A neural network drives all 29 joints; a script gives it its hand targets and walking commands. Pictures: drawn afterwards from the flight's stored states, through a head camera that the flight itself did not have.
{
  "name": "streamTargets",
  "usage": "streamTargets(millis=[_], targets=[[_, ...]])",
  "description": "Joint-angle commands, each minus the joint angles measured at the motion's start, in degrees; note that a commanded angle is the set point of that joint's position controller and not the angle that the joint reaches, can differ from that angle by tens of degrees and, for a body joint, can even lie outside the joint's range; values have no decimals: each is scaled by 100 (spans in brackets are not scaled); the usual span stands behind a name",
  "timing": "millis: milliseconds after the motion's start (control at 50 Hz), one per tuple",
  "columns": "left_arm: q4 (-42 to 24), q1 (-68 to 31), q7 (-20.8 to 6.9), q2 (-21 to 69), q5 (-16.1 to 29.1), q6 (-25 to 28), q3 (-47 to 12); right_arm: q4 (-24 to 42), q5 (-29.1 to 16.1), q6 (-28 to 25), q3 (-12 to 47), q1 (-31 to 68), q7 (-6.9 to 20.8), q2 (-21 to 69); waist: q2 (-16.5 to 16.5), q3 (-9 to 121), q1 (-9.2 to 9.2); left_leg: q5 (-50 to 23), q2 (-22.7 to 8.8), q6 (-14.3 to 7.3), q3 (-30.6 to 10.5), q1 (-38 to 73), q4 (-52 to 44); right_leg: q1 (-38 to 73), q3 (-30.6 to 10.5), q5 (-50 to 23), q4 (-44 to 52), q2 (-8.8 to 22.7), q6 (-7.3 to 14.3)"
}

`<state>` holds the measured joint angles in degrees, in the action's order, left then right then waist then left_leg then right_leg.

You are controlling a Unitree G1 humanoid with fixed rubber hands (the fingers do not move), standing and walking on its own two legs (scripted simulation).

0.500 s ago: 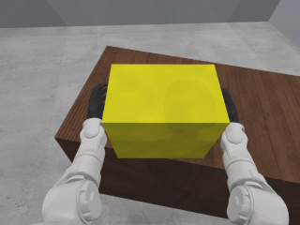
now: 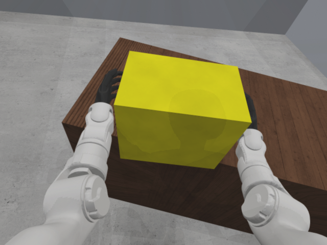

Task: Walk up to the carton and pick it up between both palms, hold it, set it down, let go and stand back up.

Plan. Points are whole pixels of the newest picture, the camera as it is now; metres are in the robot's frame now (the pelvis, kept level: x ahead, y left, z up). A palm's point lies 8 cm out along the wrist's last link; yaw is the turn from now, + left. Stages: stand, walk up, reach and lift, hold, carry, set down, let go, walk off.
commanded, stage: reach and lift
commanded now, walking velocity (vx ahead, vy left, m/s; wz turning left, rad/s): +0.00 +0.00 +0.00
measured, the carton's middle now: (175, 115) +0.44 -0.05 +0.06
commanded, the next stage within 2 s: none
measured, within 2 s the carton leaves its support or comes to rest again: neither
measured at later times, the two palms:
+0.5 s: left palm (105, 84) +0.46 +0.14 +0.14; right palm (248, 114) +0.41 -0.22 +0.11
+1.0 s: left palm (89, 88) +0.41 +0.16 +0.17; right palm (260, 109) +0.37 -0.20 +0.18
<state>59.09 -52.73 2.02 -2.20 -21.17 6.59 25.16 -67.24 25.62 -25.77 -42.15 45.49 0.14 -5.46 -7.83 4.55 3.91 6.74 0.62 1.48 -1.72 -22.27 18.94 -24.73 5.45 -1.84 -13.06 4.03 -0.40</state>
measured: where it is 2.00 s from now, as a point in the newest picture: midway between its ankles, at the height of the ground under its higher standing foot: outside the picture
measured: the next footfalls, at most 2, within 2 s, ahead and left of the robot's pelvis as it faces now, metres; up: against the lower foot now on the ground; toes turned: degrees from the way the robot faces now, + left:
none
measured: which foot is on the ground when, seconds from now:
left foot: down 0.00-1.00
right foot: down 0.00-1.00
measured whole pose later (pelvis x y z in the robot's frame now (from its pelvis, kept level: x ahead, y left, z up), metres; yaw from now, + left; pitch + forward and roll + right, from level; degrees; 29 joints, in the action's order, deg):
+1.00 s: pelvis +0.04 +0.02 +0.00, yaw -2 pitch -8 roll -2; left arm 11.6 -30.7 0.2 1.6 -16.1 -31.2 15.5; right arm -34.1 -6.0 7.1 -9.0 31.5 -0.1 -8.2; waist -5.5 -1.3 6.0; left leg 14.7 -0.6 -0.5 -0.2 1.9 21.1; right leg -0.3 4.3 4.3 -13.2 2.8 -1.4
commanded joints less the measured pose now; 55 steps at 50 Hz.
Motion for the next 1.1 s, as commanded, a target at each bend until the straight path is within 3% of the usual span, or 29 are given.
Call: streamTargets(millis=[0, 60, 100, 160, 240, 320, 340, 400, 420, 500, 580, 600, 640, 700, 760, 820, 860, 920, 960, 1000, 1080], targets=[[-225, -3165, -474, 3019, 16, -60, -1293, 1009, 164, -59, 1584, 3805, 727, 1970, 1224, 2993, -32, 737, -31, 380, 657, 940, -585, 1709, 679, 743, -149, -370, 80], [-195, -3127, -562, 2668, 223, -19, -1149, 1783, 16, 260, 2195, 3780, 791, 2319, 753, 3257, -271, 753, 192, 3, 934, 344, -636, 2663, 467, 775, -202, -280, 23], [-190, -3034, -630, 2427, 377, 38, -1021, 2146, -115, 422, 2720, 3706, 789, 2620, 420, 3392, -473, 746, 288, -213, 1050, -215, -709, 3616, 256, 397, -403, -193, -72], [-199, -2865, -781, 2237, 551, 47, -956, 2437, -350, 601, 3321, 3588, 704, 2903, 96, 3279, -623, 687, 275, -313, 1066, -384, -769, 4302, 80, -426, -649, -180, -283], [-410, -2519, -1056, 2202, 799, -73, -1016, 2717, -779, 802, 4076, 3383, 511, 3058, -208, 2805, -605, 435, 223, -268, 1025, 1, -689, 4558, -85, -1507, -709, -211, -485], [-982, -2162, -1353, 2287, 952, -461, -1191, 3001, -1225, 1104, 4589, 3049, 279, 3111, -345, 2205, -409, 211, 220, -235, 939, 452, -662, 4607, -181, -2075, -564, -221, -555], [-1236, -2077, -1342, 2230, 1011, -596, -1642, 2586, -1355, 1319, 4277, 2512, 250, 2929, 88, 1903, -250, -276, 193, -253, 827, 392, -586, 4605, -200, -1700, -485, -308, -469], [-2148, -1873, -1272, 2452, 1266, -1096, -2245, 2983, -1807, 1641, 4477, 2374, 205, 2778, 288, 1817, -19, -990, 170, -90, 630, 1006, -299, 4201, -109, -1586, -385, -440, -335], [-2218, -1835, -1270, 2452, 1298, -1235, -2272, 2983, -1872, 1737, 4521, 2403, 202, 2799, 330, 1780, 12, -1041, 182, -91, 593, 991, -279, 4199, -109, -1652, -357, -405, -330], [-2970, -1674, -1215, 2759, 1624, -1450, -2896, 4194, -2352, 1806, 5167, 2895, 168, 2811, 302, 2666, 115, -1582, 274, 15, 417, 1037, -58, 4597, -91, -2416, -524, -434, -368], [-3776, -1521, -1120, 2969, 1612, -1685, -3307, 4541, -2639, 2047, 5415, 2593, 193, 2684, 637, 2536, 229, -1938, 252, 175, 207, 1315, -44, 4425, -54, -2182, -492, -499, -200], [-3905, -1443, -1085, 3020, 1594, -1774, -3411, 4699, -2755, 2073, 5463, 2559, 200, 2673, 748, 2639, 168, -2228, 240, 227, 192, 1475, 49, 4272, -22, -2165, -504, -532, -142], [-4180, -1242, -1050, 3095, 1494, -2038, -3475, 4761, -2899, 2234, 5489, 2495, 239, 2485, 912, 2259, 228, -2618, 203, 345, 124, 1815, 115, 4009, 35, -1892, -393, -614, -56], [-4463, -1324, -1062, 3123, 1414, -2454, -3444, 4577, -2923, 2438, 5199, 2461, 330, 2026, 1116, 1685, 369, -2394, 121, 474, 148, 2003, -23, 3430, 175, -881, -203, -694, 93], [-4654, -845, -1014, 3124, 1266, -2889, -3446, 4370, -3025, 2552, 4981, 2207, 420, 1598, 1340, 1263, 395, -2822, -27, 608, 73, 2412, 27, 3130, 232, -485, -136, -805, 194], [-4940, -574, -1051, 3052, 1199, -3279, -3335, 4389, -3210, 2672, 4954, 2180, 512, 1424, 1324, 959, 360, -2987, -61, 627, 36, 2447, 47, 3129, 241, -284, -102, -827, 248], [-4960, -460, -1094, 2949, 1160, -3502, -3226, 4527, -3322, 2805, 5042, 2244, 559, 1427, 1171, 839, 321, -2801, -34, 567, 84, 2317, -7, 3224, 178, -209, -106, -817, 233], [-5145, -680, -1104, 2894, 1205, -3682, -3181, 4785, -3351, 2911, 4959, 2576, 629, 1434, 1187, 825, 269, -1989, -51, 481, 151, 1959, -225, 3360, 151, 174, -151, -755, 269], [-5192, -813, -1076, 2812, 1194, -3730, -3130, 4623, -3306, 3038, 4914, 2530, 680, 1568, 1130, 775, 261, -1296, -18, 347, 180, 1641, -390, 3378, 153, 250, -187, -721, 235], [-5350, -1050, -1014, 2835, 1307, -3711, -3232, 4815, -3342, 3010, 4992, 2709, 701, 1725, 1154, 1012, 246, -1478, -55, 352, 170, 1608, -363, 3424, 96, 111, -316, -708, 193], [-5275, -1235, -1003, 2970, 1480, -3759, -3419, 4898, -3223, 3131, 4882, 2892, 728, 1876, 1196, 1175, 329, -1091, -24, 353, 162, 1651, -360, 3289, 113, 304, -291, -682, 200]])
